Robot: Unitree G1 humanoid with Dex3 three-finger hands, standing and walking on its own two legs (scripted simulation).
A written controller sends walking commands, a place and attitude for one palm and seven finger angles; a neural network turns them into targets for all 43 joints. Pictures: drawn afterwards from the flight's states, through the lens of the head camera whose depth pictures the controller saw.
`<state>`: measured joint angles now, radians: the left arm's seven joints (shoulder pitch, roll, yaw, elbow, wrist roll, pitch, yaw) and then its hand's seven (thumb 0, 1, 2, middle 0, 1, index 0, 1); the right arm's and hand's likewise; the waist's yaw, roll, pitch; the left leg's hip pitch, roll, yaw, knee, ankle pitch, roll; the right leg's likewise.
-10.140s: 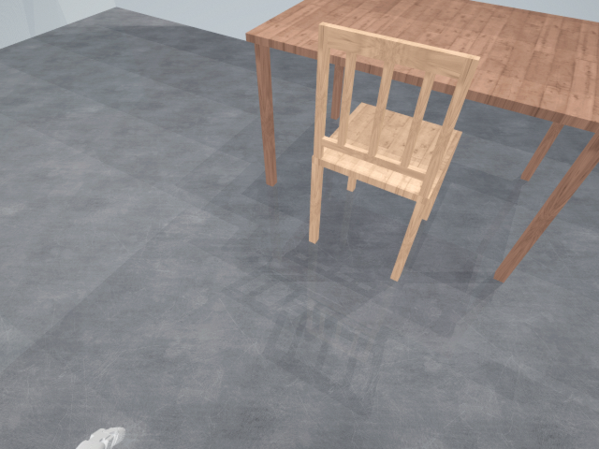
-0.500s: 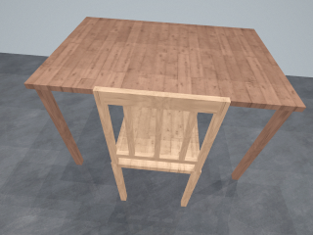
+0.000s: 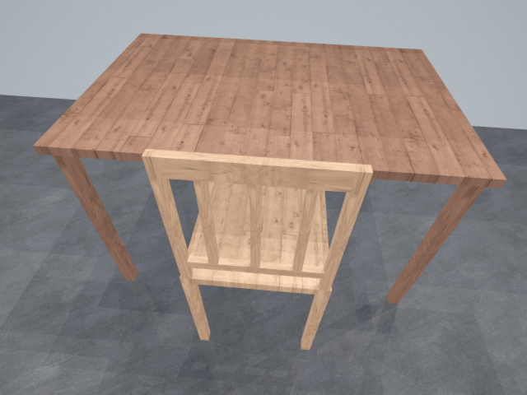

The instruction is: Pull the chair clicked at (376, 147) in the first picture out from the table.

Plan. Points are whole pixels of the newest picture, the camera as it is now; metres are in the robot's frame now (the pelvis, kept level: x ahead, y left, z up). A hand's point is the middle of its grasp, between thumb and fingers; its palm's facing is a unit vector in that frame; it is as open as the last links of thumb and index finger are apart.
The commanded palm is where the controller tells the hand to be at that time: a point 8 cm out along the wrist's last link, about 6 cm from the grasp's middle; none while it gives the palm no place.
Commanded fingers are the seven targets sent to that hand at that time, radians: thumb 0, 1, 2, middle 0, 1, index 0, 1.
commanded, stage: look again from close up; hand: left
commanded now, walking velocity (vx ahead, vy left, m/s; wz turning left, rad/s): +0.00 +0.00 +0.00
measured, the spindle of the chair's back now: (255, 229) +0.47 +0.05 -0.08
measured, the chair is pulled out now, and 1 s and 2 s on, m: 0.00 0.00 0.00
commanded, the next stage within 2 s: none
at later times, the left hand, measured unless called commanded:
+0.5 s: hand out of the picture -0.03 +0.13 -0.18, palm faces +0.04 -0.99 -0.15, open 7.4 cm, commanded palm none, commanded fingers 0.00 0.90 0.90 -0.20 -0.30 -0.20 -0.30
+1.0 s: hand out of the picture -0.02 +0.13 -0.18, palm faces +0.05 -0.99 -0.15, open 7.4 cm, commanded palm none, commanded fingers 0.00 0.90 0.90 -0.20 -0.30 -0.20 -0.30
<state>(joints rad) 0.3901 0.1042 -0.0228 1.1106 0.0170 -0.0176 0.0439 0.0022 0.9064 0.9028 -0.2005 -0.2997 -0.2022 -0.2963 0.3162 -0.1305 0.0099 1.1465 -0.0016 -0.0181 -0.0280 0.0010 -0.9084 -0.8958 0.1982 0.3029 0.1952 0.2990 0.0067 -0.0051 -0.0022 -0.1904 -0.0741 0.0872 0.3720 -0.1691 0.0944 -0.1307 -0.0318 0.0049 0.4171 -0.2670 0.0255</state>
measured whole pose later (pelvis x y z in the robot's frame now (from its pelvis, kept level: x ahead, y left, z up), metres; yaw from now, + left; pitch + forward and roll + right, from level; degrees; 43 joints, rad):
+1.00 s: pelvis +0.02 -0.02 +0.00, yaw +0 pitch -1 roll +0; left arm 0.39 0.11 -0.03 1.12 0.01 -0.03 0.04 0.00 0.91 0.90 -0.20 -0.30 -0.20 -0.30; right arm 0.32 -0.12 0.02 1.16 0.00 -0.02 -0.04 0.00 -0.91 -0.90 0.20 0.30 0.19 0.30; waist 0.01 0.00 0.00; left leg -0.17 -0.05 0.07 0.39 -0.21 0.06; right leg -0.09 0.00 -0.01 0.40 -0.29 0.00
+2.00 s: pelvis +0.02 -0.02 +0.00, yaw +1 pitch -1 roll +0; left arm 0.40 0.11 -0.02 1.13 0.01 -0.02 0.04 0.00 0.91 0.90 -0.20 -0.30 -0.20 -0.30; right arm 0.33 -0.12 0.02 1.16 0.00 -0.03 -0.04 0.00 -0.91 -0.90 0.20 0.30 0.19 0.30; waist 0.01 -0.01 -0.01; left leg -0.16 -0.05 0.06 0.39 -0.21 0.07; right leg -0.08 -0.01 -0.01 0.40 -0.30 0.00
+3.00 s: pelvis +0.03 -0.02 +0.00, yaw +1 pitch -1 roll +0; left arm 0.40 0.10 -0.02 1.13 0.01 -0.02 0.05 0.00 0.91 0.90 -0.20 -0.30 -0.20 -0.30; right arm 0.34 -0.12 0.02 1.16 0.00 -0.03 -0.04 0.00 -0.91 -0.90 0.20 0.30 0.20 0.30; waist 0.01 -0.01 -0.01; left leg -0.16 -0.06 0.06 0.39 -0.22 0.07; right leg -0.07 -0.01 -0.02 0.39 -0.30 0.00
